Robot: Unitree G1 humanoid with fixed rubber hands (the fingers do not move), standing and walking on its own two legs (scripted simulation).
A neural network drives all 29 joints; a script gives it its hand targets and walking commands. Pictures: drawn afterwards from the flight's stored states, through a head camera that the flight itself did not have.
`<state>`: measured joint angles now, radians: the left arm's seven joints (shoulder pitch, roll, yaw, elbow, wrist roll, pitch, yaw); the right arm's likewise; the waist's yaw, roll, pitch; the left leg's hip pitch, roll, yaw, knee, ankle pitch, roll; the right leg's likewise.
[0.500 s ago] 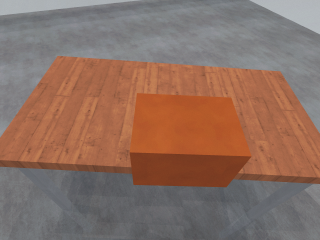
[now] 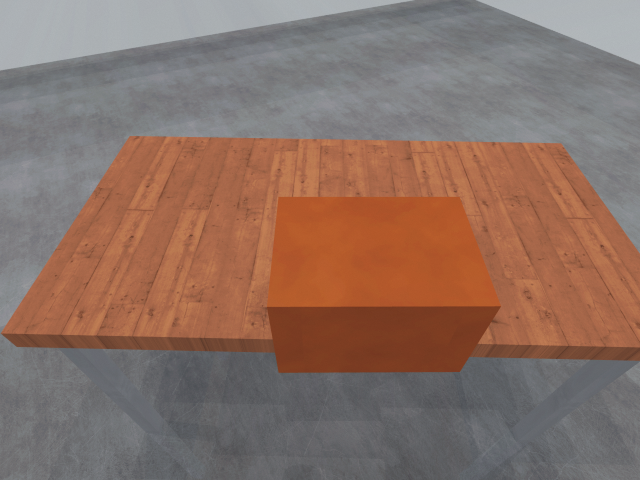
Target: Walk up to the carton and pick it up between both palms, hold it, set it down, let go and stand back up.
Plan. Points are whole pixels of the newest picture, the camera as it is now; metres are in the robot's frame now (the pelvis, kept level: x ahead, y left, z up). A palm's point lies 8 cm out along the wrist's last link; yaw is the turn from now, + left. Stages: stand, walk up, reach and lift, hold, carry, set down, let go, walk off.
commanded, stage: stand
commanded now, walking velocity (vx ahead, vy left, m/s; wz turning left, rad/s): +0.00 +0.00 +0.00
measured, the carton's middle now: (369, 284) +0.42 -0.07 -0.03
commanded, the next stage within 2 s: reach and lift in 0.10 s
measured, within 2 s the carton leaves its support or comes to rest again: neither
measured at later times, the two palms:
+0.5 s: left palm (189, 478) +0.17 +0.20 -0.14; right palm out of the picture +0.15 -0.19 -0.13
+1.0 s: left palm out of the picture +0.15 +0.19 -0.09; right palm out of the picture +0.15 -0.23 -0.10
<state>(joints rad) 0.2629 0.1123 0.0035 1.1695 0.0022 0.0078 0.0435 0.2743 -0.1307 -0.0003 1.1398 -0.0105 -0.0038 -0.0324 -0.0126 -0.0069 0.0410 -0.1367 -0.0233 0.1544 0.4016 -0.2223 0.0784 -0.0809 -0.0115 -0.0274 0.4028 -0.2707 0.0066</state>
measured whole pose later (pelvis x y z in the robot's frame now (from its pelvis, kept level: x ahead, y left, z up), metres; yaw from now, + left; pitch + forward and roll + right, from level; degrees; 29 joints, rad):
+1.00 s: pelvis -0.02 -0.05 -0.01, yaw +7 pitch +7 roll +1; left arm 0.09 0.28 -0.05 0.51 -0.10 0.30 -0.08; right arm 0.15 -0.10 0.02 0.55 0.19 0.20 -0.08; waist -0.05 -0.01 -0.06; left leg -0.42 -0.03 0.01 0.49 -0.18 0.01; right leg -0.37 0.05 0.01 0.54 -0.29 -0.05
